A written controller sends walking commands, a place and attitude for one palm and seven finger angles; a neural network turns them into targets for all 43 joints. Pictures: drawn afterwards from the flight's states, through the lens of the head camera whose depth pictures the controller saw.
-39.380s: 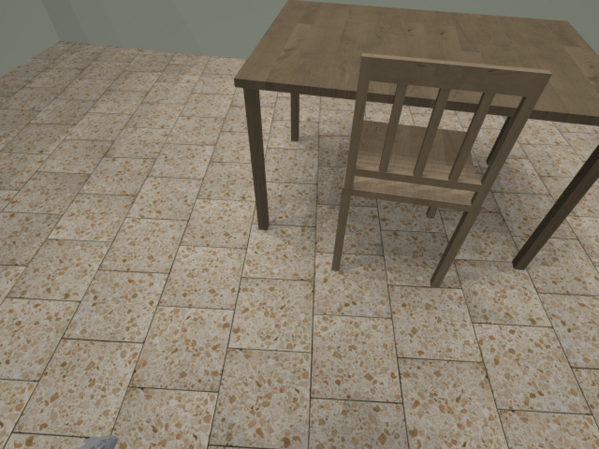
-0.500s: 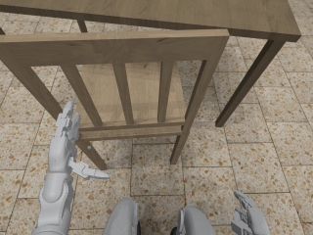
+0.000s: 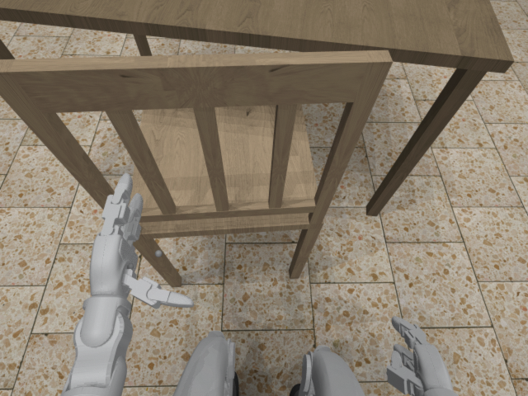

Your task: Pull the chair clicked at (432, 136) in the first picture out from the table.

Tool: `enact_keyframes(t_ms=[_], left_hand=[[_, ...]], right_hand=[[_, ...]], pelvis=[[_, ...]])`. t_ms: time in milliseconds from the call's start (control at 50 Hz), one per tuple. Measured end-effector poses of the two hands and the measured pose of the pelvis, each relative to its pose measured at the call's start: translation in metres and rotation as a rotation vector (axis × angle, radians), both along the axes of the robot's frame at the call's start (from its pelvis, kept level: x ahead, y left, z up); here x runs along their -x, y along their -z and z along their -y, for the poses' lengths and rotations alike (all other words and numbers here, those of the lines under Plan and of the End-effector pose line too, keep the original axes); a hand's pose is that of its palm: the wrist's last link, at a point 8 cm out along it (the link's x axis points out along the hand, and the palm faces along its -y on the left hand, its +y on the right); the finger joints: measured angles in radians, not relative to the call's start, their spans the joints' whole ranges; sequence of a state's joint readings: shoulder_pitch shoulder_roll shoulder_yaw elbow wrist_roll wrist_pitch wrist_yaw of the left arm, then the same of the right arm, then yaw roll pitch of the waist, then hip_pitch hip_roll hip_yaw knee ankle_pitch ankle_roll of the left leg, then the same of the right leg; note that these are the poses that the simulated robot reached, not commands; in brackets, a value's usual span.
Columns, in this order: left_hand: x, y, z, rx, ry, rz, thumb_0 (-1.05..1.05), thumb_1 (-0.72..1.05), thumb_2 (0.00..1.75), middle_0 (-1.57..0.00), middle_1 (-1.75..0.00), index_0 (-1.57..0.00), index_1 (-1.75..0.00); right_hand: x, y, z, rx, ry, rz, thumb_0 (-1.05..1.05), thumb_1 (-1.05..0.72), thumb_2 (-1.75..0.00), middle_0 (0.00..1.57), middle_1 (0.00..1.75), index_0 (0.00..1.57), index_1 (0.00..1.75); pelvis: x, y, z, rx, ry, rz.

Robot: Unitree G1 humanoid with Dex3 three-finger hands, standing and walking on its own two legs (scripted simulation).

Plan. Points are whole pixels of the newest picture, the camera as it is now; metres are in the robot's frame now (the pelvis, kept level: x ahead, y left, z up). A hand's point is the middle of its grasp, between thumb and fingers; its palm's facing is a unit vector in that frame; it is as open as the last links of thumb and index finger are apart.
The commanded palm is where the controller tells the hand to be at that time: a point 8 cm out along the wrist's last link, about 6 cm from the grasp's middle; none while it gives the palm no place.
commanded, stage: aim the fingers beside a spindle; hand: left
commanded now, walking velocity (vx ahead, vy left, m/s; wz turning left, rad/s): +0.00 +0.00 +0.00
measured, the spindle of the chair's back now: (215, 167) +0.45 +0.11 +0.03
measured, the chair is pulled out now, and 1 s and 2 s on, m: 0.17 0.17 0.17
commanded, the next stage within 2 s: push the fingers through the gap in 0.08 s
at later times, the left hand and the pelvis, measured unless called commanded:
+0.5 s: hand (148, 237) +0.33 +0.19 +0.02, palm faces +0.11 -0.99 -0.03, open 17.0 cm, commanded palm +0.31 +0.24 +0.02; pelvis +0.00 -0.01 +0.00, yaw +0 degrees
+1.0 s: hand (151, 206) +0.38 +0.20 +0.02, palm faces +0.12 -0.99 -0.02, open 17.0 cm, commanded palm +0.36 +0.24 +0.02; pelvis +0.00 +0.01 +0.00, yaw -1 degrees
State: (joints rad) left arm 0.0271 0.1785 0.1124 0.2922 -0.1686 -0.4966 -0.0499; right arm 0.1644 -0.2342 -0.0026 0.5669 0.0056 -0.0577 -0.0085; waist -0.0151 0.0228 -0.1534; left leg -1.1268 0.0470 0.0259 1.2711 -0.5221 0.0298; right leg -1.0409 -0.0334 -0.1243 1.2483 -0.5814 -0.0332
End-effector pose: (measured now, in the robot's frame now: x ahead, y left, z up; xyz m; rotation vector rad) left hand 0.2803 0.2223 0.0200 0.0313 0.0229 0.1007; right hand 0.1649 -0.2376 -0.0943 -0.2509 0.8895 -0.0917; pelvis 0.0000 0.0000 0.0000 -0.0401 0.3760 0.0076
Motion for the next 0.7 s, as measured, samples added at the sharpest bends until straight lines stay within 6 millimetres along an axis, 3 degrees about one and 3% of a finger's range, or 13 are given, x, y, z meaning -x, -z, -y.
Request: enact_keyframes(t_ms=[320,700], left_hand=[[-0.005,0.000,-0.010,-0.001,-0.012,0.007,-0.02,-0.50,0.30,-0.06,-0.08,-0.06,-0.08],[-0.042,-0.002,-0.017,0.006,-0.007,0.023,-0.02,-0.50,0.30,-0.06,-0.08,-0.06,-0.08]], right_hand=[[0.006,0.002,0.012,0.021,0.019,-0.017,0.01,-0.90,-0.90,0.20,0.29,0.20,0.30],[0.027,0.004,0.014,0.037,0.050,-0.065,0.01,-0.90,-0.90,0.20,0.29,0.20,0.30]], pelvis=[[-0.001,0.001,0.005,0.000,0.000,-0.002],[0.002,0.000,0.000,0.004,0.007,-0.012]])
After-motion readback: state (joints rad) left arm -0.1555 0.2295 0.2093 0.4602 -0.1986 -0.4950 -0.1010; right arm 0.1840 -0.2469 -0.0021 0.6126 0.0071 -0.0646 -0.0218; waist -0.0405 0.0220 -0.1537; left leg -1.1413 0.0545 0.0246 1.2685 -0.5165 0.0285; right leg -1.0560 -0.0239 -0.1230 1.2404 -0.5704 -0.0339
